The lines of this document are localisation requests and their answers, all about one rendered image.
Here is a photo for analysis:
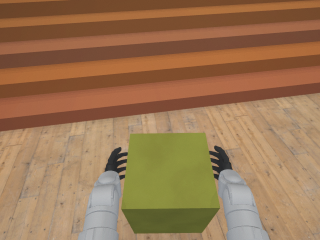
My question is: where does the robot right forearm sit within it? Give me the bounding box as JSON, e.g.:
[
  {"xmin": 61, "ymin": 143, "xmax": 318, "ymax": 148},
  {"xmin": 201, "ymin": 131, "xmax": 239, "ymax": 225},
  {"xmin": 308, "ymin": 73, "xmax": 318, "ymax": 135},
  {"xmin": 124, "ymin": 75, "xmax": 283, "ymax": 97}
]
[{"xmin": 218, "ymin": 169, "xmax": 270, "ymax": 240}]

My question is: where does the right robot hand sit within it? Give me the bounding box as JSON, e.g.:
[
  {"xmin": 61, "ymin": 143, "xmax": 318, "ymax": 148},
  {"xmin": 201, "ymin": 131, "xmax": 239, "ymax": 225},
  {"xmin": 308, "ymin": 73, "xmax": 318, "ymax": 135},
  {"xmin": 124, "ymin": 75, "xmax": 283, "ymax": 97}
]
[{"xmin": 209, "ymin": 145, "xmax": 233, "ymax": 180}]

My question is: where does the left robot hand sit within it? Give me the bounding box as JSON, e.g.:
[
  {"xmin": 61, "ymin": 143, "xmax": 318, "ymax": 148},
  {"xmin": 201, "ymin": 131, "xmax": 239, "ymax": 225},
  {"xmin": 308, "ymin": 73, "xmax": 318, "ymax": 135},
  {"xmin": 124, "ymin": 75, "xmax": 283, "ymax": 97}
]
[{"xmin": 104, "ymin": 147, "xmax": 128, "ymax": 180}]

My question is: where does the robot left forearm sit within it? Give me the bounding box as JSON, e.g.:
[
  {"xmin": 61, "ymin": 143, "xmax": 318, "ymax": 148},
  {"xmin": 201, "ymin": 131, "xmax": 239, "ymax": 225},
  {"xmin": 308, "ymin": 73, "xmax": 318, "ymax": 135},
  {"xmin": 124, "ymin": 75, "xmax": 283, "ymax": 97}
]
[{"xmin": 77, "ymin": 170, "xmax": 122, "ymax": 240}]

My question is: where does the carton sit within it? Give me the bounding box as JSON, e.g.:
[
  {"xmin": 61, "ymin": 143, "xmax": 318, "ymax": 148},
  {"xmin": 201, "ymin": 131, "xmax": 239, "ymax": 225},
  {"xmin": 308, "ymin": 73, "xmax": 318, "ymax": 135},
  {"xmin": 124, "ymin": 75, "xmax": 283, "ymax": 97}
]
[{"xmin": 121, "ymin": 132, "xmax": 220, "ymax": 234}]

